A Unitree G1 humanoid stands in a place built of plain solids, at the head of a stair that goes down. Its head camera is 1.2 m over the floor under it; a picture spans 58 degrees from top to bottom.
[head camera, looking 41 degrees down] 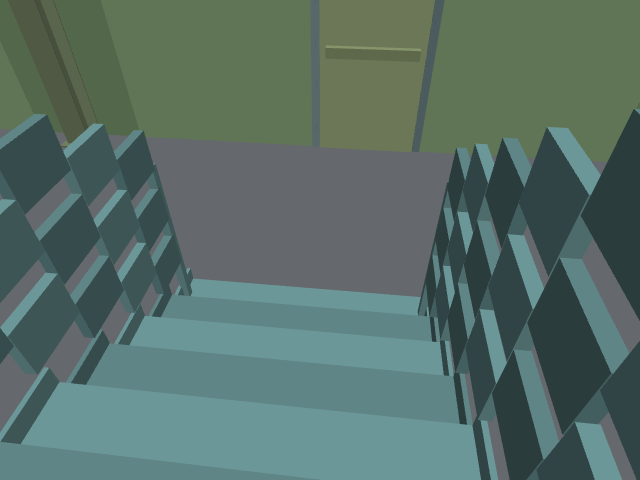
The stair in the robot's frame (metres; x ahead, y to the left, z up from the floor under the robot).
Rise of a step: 0.16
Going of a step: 0.30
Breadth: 1.62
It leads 6 degrees to the right of straight ahead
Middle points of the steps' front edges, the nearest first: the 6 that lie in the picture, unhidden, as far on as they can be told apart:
0.53 0.27 -0.16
0.83 0.23 -0.33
1.13 0.20 -0.49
1.42 0.17 -0.66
1.72 0.13 -0.82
2.02 0.10 -0.98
